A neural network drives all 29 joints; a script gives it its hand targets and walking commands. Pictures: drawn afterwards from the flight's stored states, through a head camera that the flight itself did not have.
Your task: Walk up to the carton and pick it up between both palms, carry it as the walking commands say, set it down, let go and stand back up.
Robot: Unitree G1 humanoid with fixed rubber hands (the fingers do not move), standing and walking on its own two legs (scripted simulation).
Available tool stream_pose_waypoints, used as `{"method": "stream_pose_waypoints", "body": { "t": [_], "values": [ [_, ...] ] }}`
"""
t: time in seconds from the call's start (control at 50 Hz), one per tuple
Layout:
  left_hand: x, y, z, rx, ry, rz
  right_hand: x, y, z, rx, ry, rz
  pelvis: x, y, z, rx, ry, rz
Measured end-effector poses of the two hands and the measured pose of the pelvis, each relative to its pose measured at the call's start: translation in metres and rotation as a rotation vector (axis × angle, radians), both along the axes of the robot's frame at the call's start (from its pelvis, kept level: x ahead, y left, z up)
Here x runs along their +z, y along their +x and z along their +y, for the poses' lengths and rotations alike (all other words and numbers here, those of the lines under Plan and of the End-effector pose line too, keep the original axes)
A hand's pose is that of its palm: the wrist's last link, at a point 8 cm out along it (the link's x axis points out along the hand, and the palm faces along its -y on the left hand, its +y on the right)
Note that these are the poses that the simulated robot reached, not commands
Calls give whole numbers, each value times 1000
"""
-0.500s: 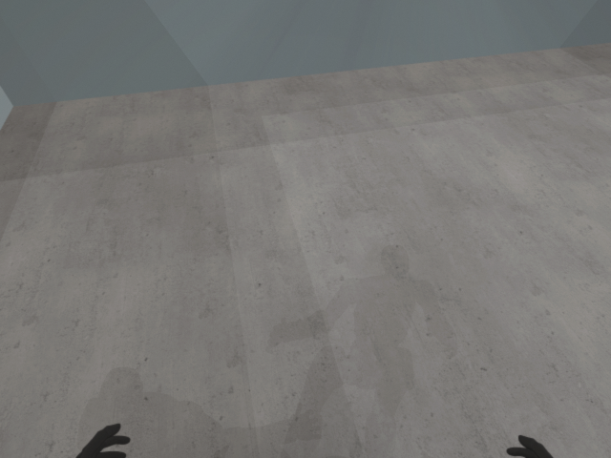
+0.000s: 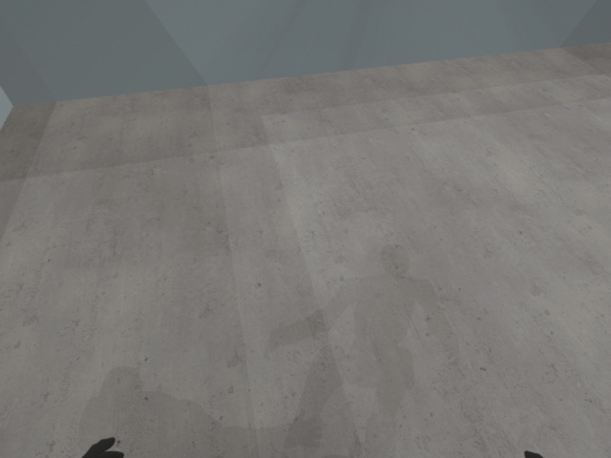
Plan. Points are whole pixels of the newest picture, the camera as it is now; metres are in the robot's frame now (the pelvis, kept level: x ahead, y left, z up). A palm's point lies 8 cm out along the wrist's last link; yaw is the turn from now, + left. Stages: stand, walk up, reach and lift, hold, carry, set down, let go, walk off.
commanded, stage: stand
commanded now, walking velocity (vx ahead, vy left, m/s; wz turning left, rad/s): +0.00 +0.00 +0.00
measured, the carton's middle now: out of the picture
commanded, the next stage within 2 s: walk up in 0.96 s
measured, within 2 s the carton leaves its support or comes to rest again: neither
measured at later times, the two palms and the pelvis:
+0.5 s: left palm out of the picture +0.11 +0.31 -0.10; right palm out of the picture +0.11 -0.31 -0.10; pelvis +0.01 +0.00 +0.00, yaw +0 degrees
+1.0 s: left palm out of the picture +0.11 +0.31 -0.10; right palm out of the picture +0.11 -0.31 -0.10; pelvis +0.01 +0.00 +0.00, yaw +0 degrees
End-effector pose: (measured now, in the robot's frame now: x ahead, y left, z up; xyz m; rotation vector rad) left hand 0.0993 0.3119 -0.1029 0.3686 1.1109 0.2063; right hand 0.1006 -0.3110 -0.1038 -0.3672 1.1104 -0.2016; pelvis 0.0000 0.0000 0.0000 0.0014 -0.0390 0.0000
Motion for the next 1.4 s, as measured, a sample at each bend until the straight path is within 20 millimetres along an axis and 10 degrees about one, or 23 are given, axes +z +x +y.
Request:
{"method": "stream_pose_waypoints", "body": {
  "t": [1.16,1.4],
  "values": [
    [1,12,2,14,-4,17,1,7,-5,-34,-18,19,1,12,-1,-7,-3,13],
    [-33,19,-86,-92,-57,107,-46,-46,-29,-200,78,26,-25,0,-43,-197,17,43]
  ]
}}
